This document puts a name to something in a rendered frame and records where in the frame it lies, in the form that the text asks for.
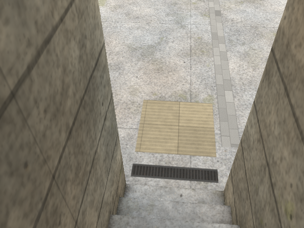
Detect stairs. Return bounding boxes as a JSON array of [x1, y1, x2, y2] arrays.
[[107, 183, 240, 228]]

